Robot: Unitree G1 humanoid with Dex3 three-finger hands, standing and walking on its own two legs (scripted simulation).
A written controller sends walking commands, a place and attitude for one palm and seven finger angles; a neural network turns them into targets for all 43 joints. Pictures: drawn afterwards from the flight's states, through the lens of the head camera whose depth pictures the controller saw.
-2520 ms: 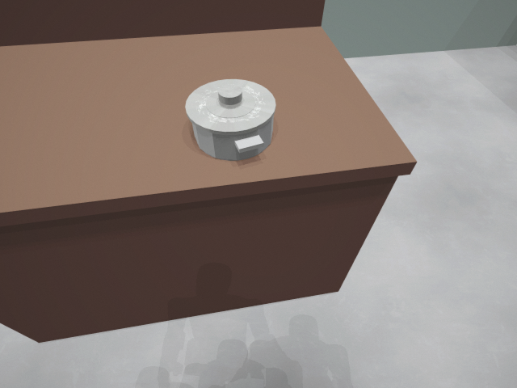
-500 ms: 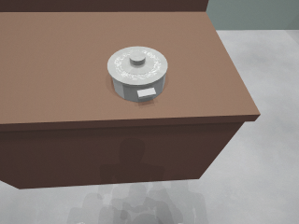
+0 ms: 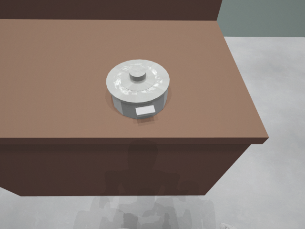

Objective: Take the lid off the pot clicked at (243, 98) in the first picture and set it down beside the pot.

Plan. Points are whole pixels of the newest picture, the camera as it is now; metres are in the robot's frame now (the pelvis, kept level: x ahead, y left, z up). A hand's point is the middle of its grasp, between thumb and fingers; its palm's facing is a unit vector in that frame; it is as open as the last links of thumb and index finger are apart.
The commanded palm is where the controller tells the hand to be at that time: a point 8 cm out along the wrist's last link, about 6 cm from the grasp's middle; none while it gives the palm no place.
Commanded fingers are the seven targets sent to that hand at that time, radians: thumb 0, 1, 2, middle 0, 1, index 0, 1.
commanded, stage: come to a stop and stand still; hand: left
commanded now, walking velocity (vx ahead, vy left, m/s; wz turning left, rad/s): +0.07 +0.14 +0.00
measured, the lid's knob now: (137, 73) +0.51 +0.09 +0.11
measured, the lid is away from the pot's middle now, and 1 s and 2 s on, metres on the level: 0.00 0.00 0.00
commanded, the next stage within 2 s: look again from close up in 0.84 s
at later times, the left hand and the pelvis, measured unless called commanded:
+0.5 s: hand out of the picture +0.00 +0.23 -0.18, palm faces +0.05 -0.98 -0.19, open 7.4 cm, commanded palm none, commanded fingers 0.00 0.90 0.90 -0.20 -0.30 -0.20 -0.30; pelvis -0.02 +0.04 +0.00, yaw +0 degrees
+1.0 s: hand out of the picture -0.01 +0.23 -0.18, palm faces -0.02 -0.98 -0.18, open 7.3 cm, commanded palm none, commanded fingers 0.00 0.90 0.90 -0.20 -0.30 -0.20 -0.30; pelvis -0.02 +0.06 +0.00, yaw -2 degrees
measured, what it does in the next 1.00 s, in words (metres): steps on the spot: right foot, then left foot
